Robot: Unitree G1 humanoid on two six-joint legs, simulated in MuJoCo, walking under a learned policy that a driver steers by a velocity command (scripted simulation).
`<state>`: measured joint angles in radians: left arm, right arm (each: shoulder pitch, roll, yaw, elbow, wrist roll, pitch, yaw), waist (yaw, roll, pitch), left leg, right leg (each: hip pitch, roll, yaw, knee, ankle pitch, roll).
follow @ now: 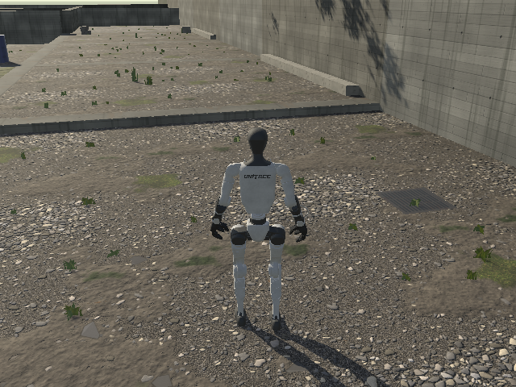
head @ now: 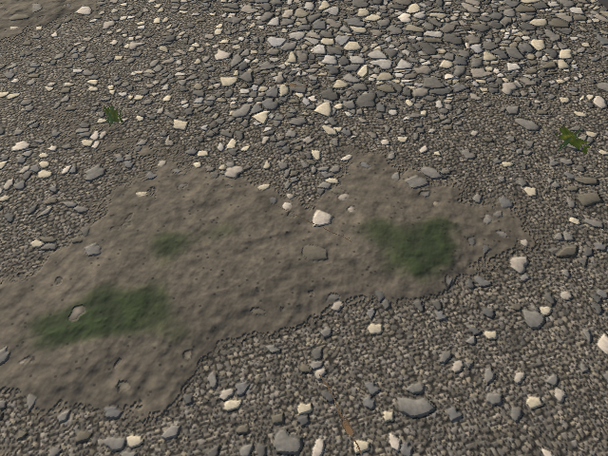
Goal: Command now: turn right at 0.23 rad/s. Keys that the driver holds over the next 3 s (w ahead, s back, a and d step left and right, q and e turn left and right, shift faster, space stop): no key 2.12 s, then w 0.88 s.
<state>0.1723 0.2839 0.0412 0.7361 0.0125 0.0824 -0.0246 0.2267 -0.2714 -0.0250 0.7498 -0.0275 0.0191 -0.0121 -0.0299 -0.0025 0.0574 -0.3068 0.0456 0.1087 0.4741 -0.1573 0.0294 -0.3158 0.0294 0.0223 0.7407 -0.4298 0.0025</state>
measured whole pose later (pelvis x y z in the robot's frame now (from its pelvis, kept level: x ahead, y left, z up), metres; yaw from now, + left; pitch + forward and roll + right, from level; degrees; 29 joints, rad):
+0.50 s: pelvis -0.01 -0.01 +0.01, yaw -1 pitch -2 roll +0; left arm 0.19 0.23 0.00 0.92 0.01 0.01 0.02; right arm 0.25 -0.23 -0.01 0.93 -0.01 0.01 -0.02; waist -0.01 -0.01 0.03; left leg -0.14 0.00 0.00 0.40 -0.23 0.00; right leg -0.16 0.05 0.03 0.40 -0.20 -0.04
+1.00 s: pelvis -0.02 +0.00 +0.01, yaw -1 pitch -2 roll +0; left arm 0.27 0.19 -0.01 1.13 0.01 0.00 0.03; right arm 0.27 -0.18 0.01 1.11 -0.01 0.00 -0.03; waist 0.00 0.00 0.02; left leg -0.15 -0.01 -0.01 0.39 -0.21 0.01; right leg -0.17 0.03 0.03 0.38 -0.18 -0.01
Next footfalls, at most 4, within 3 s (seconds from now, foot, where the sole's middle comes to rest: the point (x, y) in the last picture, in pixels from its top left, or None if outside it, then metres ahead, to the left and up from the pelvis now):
0.04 right None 0.03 -0.11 -0.77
0.32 left None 0.02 0.11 -0.77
2.84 left None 0.41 0.05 -0.77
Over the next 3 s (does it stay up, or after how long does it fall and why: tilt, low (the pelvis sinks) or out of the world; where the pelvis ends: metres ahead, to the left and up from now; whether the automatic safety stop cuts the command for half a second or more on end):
stays up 0.34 0.00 0.00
